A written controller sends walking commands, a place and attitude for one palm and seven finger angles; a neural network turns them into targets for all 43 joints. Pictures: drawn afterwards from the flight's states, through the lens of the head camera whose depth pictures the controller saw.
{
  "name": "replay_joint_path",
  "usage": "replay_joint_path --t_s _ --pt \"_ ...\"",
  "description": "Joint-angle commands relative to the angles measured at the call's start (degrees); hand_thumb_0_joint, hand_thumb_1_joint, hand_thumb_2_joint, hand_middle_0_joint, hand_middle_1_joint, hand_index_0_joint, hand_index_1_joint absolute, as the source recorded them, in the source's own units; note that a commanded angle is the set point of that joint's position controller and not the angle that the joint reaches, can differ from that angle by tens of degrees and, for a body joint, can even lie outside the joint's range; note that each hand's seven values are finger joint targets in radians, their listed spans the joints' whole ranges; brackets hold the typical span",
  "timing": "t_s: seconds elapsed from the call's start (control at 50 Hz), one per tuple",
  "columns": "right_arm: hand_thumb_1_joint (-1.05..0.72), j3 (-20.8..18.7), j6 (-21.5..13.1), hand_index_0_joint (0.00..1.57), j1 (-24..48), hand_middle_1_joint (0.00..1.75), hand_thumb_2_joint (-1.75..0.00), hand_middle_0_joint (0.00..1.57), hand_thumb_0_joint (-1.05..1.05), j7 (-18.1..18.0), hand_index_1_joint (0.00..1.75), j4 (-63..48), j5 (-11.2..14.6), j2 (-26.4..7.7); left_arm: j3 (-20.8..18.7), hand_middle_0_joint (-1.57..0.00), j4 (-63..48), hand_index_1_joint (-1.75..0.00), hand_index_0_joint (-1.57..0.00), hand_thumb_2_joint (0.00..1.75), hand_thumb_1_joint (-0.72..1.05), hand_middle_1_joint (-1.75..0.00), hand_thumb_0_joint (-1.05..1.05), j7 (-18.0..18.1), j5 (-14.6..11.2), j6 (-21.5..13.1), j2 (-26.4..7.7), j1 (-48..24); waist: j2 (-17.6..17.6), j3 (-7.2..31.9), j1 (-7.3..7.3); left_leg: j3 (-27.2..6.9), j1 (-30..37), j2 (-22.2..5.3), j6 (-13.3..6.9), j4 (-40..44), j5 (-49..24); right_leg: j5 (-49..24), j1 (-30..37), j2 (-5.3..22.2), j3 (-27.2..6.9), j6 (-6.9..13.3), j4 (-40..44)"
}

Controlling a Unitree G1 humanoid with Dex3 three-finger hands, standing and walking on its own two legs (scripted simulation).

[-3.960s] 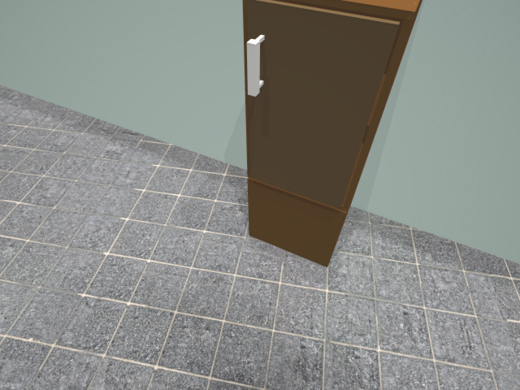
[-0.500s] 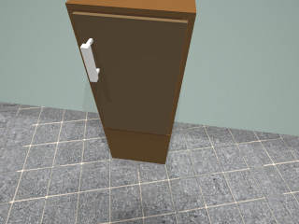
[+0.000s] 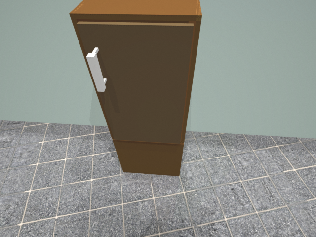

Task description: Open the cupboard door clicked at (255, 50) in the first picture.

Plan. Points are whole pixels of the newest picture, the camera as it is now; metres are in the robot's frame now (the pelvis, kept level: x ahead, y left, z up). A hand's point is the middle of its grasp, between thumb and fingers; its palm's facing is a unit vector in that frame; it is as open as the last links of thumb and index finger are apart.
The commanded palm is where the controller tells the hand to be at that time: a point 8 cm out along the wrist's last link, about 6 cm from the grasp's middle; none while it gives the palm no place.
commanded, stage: look again from close up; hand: left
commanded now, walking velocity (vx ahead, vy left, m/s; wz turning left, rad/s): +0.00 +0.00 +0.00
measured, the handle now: (98, 70) +0.60 +0.24 +0.11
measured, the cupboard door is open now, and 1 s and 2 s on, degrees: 0 0 0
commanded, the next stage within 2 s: shuffle to correct the standing spot in 0.48 s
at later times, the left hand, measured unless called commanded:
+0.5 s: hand out of the picture +0.01 +0.14 -0.17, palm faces +0.02 -0.98 -0.18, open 7.4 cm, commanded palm none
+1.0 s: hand out of the picture +0.03 +0.19 -0.18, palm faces +0.07 -0.97 -0.21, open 7.4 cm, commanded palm none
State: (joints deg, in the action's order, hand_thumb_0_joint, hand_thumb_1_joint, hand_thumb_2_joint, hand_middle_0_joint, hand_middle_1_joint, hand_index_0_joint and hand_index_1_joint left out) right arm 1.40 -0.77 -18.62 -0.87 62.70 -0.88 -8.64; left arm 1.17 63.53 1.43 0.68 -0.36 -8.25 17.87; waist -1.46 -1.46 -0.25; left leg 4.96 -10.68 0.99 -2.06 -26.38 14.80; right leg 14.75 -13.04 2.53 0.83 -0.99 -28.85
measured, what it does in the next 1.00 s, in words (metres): stands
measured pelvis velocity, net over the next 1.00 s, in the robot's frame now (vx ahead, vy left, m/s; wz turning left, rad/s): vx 0.03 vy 0.01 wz -0.01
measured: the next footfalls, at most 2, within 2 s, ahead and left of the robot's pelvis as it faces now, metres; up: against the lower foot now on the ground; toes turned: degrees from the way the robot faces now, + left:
left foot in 1.42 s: +0.07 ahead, +0.21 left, +0.00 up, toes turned +6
right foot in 1.68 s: +0.07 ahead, +0.01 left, +0.00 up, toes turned +4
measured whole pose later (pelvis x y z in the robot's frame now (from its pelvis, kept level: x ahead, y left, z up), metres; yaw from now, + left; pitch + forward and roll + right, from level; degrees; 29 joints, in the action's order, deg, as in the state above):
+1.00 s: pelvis +0.03 +0.01 -0.01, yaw -1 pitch +0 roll +1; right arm -0.7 -0.2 -16.9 -1.4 60.0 -1.4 -8.8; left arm -2.6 60.8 1.9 1.3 1.6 -9.5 16.1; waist 1.8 -2.6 -1.8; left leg 6.2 -10.6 1.7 -3.0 -30.5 20.1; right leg 28.2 -17.4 3.6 2.4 1.3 -43.4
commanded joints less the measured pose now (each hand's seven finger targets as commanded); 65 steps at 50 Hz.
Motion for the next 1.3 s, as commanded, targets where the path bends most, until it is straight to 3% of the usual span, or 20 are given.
replay_joint_path --t_s 0.0,0.58,0.66,0.74,0.78,0.82,0.86,0.88,0.9,0.92,0.96,1.04,1.06,1.08,1.1,1.12,1.14,1.18,1.24,1.28 --pt "-0.9 -1.32 -1.34 0.2 -2.73 0.3 -0.9 0.2 0.0 -0.69 0.3 -1.16 0.2 -4.96 -1.24 -0.2 -1.18 -0.3 -0.2 0.9 0.9 -0.3 0.0 0.46 0.06 -0.97 -5.15 2.74 1.28 -2.89 0.03 -7.07 -3.3 -6.84 -0.91 7.71 -1.25 -3.07 -0.37 2.94 -3.87 3.02 4.64" --pt "-0.9 -1.56 -0.98 0.2 -1.75 0.3 -0.9 0.2 0.0 -1.25 0.3 1.34 0.15 -3.73 -1.77 -0.2 -0.57 -0.3 -0.2 0.9 0.9 -0.3 0.0 0.57 0.04 -1.35 -5.03 2.7 1.35 -2.33 -0.05 -4.78 0.16 -6.68 0.42 4.44 -6.81 -10.93 1.2 3.61 -5.42 3.92 5.98" --pt "-0.9 -2.0 -0.27 0.2 -1.48 0.3 -0.9 0.2 0.0 -0.86 0.3 0.12 0.02 -4.01 -2.96 -0.2 -1.48 -0.3 -0.2 0.9 0.9 -0.3 0.0 0.67 0.27 -1.16 -6.93 3.04 2.86 -3.02 -0.77 -3.31 -2.98 -5.09 0.81 1.39 -2.1 -6.73 1.72 6.27 -8.55 5.64 6.41" --pt "-0.9 -2.51 0.56 0.2 -0.98 0.3 -0.9 0.2 0.0 -0.59 0.3 -1.6 -0.04 -3.41 -4.49 -0.2 -2.39 -0.3 -0.2 0.9 0.9 -0.3 0.0 0.95 0.37 -0.87 -9.31 3.72 8.14 -3.5 -1.13 -1.22 -7.16 -2.96 1.81 -4.94 3.35 -6.9 2.74 12.53 -14.65 9.06 9.83" --pt "-0.9 -2.72 0.56 0.2 -1.12 0.3 -0.9 0.2 0.0 -0.53 0.3 -2.23 -0.03 -3.25 -5.08 -0.2 -3.11 -0.3 -0.2 0.9 0.9 -0.3 0.0 1.1 0.51 -0.82 -9.62 3.33 9.55 -3.38 -1.04 -1.43 -6.94 -3.04 1.99 -4.85 3.76 -10.53 2.06 13.83 -15.04 9.89 9.0" --pt "-0.9 -2.93 0.34 0.2 -2.45 0.3 -0.9 0.2 0.0 -0.48 0.3 -2.23 0.03 -3.24 -5.54 -0.2 -4.11 -0.3 -0.2 0.9 0.9 -0.3 0.0 1.23 0.61 -0.54 -9.44 2.1 7.98 -2.63 -0.36 -1.55 -3.63 -3.37 1.78 -1.03 -0.06 -13.49 0.77 12.35 -12.01 9.0 5.39" --pt "-0.9 -3.17 -0.09 0.2 -4.27 0.3 -0.9 0.2 0.0 -0.48 0.3 -2.09 -0.21 -5.07 -5.48 -0.2 -5.23 -0.3 -0.2 0.9 0.9 -0.3 0.0 1.03 0.57 0.07 -8.08 0.64 -0.78 -0.95 0.07 -5.17 1.69 -6.73 -0.1 2.58 -11.43 -9.23 -2.29 6.64 -4.97 6.01 -1.85" --pt "-0.9 -3.52 -0.06 0.2 -5.19 0.3 -0.9 0.2 0.0 -0.69 0.3 -2.3 -0.44 -6.94 -5.25 -0.2 -6.0 -0.3 -0.2 0.9 0.9 -0.3 0.0 0.91 0.65 0.44 -6.59 -0.3 -6.92 -0.92 0.38 -9.71 3.64 -10.83 -2.97 4.18 -17.1 -0.21 -5.99 2.61 0.05 4.28 -7.2" --pt "-0.9 -3.7 0.05 0.2 -5.62 0.3 -0.9 0.2 0.0 -0.92 0.3 -2.65 -0.46 -7.81 -4.77 -0.2 -6.59 -0.3 -0.2 0.9 0.9 -0.3 0.0 0.86 0.86 0.65 -5.15 -1.75 -9.76 -1.98 0.45 -13.25 4.63 -13.94 -6.31 6.29 -20.91 10.05 -10.16 -0.04 3.49 2.85 -11.9" --pt "-0.9 -3.7 0.18 0.2 -5.82 0.3 -0.9 0.2 0.0 -1.04 0.3 -3.2 -0.42 -7.37 -4.43 -0.2 -7.29 -0.3 -0.2 0.9 0.9 -0.3 0.0 0.89 0.99 0.84 -4.34 -2.79 -9.42 -3.27 0.73 -14.74 4.55 -15.58 -9.0 7.42 -23.37 16.73 -13.11 -0.34 3.43 2.56 -17.36" --pt "-0.9 -3.49 0.3 0.2 -3.87 0.3 -0.9 0.2 0.0 -1.03 0.3 -4.68 -0.81 -7.29 -4.44 -0.2 -7.77 -0.3 -0.2 0.9 0.9 -0.3 0.0 0.72 0.74 0.89 -3.57 -3.15 -7.22 -2.64 0.05 -14.53 3.2 -15.63 -11.0 6.58 -27.33 18.21 -13.21 1.06 3.02 3.18 -21.61" --pt "-0.9 -3.66 0.34 0.2 0.27 0.3 -0.9 0.2 0.0 -0.91 0.3 -6.69 -0.56 -7.94 -4.36 -0.2 -6.35 -0.3 -0.2 0.9 0.9 -0.3 0.0 0.6 0.77 0.26 -3.17 2.56 -3.43 0.46 -3.33 -8.4 -1.45 -11.68 -7.56 0.37 -26.92 4.22 -0.26 1.83 4.53 2.87 -5.32" --pt "-0.9 -3.79 0.27 0.2 0.89 0.3 -0.9 0.2 0.0 -0.79 0.3 -7.25 -0.12 -7.67 -4.74 -0.2 -5.5 -0.3 -0.2 0.9 0.9 -0.3 0.0 0.88 0.88 -0.32 -4.91 5.72 1.07 1.6 -4.74 -6.46 -6.06 -9.24 -4.95 -4.25 -20.94 -3.17 6.83 5.09 0.47 3.98 0.92" --pt "-0.9 -3.87 0.14 0.2 1.26 0.3 -0.9 0.2 0.0 -0.43 0.3 -8.58 0.42 -6.07 -5.66 -0.2 -4.89 -0.3 -0.2 0.9 0.9 -0.3 0.0 1.38 1.32 -0.9 -9.88 9.25 13.93 2.88 -5.33 -0.99 -16.44 -2.83 -0.86 -14.27 -5.16 -14.43 14.59 17.69 -16.2 8.52 5.62" --pt "-0.9 -4.09 0.39 0.2 3.11 0.3 -0.9 0.2 0.0 -0.15 0.3 -9.9 -0.03 -5.56 -6.27 -0.2 -4.83 -0.3 -0.2 0.9 0.9 -0.3 0.0 1.37 0.87 -1.02 -13.12 11.07 15.02 1.38 -5.59 -1.07 -22.49 0.41 1.77 -24.77 18.08 -28.33 14.7 27.71 -23.94 14.93 9.46" --pt "-0.9 -4.19 1.33 0.2 5.23 0.3 -0.9 0.2 0.0 -0.34 0.3 -9.94 -0.48 -5.64 -6.57 -0.2 -4.6 -0.3 -0.2 0.9 0.9 -0.3 0.0 1.92 0.76 -1.22 -12.71 11.14 15.23 0.8 -5.78 -4.75 -24.19 -1.78 2.44 -32.17 20.05 -32.6 12.73 28.14 -24.44 16.9 9.12" --pt "-0.9 -4.27 1.34 0.2 6.18 0.3 -0.9 0.2 0.0 -0.03 0.3 -9.97 -0.45 -5.61 -6.44 -0.2 -5.32 -0.3 -0.2 0.9 0.9 -0.3 0.0 2.06 1.05 -1.21 -11.66 8.59 13.43 -1.05 -4.97 -6.5 -26.5 -2.91 2.52 -36.38 17.73 -32.34 11.3 26.12 -20.95 16.59 8.29" --pt "-0.9 -4.35 1.9 0.2 6.5 0.3 -0.9 0.2 0.0 1.09 0.3 -9.87 -0.4 -4.81 -6.16 -0.2 -7.19 -0.3 -0.2 0.9 0.9 -0.3 0.0 1.81 1.31 -1.17 -10.87 4.01 10.9 -1.15 -2.82 -5.74 -24.72 -3.56 3.22 -37.54 11.48 -28.52 6.44 20.58 -10.63 13.13 8.11" --pt "-0.9 -4.33 2.54 0.2 5.91 0.3 -0.9 0.2 0.0 2.08 0.3 -10.08 0.03 -3.54 -6.8 -0.2 -9.14 -0.3 -0.2 0.9 0.9 -0.3 0.0 1.29 1.59 -1.16 -12.68 -0.63 11.98 -1.26 -0.99 -2.51 -17.13 -3.9 4.22 -27.81 5.95 -19.0 -1.68 17.68 -3.74 9.97 9.72" --pt "-0.9 -4.23 2.15 0.2 6.56 0.3 -0.9 0.2 0.0 2.16 0.3 -10.55 0.27 -3.27 -7.22 -0.2 -9.25 -0.3 -0.2 0.9 0.9 -0.3 0.0 0.9 1.77 -0.72 -13.93 -0.9 12.38 -1.44 -1.5 0.08 -12.2 -2.24 4.21 -18.91 4.79 -14.9 -3.19 16.17 -2.75 8.74 8.61"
